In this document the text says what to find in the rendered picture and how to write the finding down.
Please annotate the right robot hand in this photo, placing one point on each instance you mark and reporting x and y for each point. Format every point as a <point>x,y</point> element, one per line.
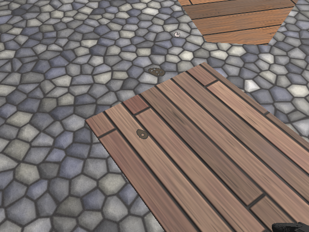
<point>289,227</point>

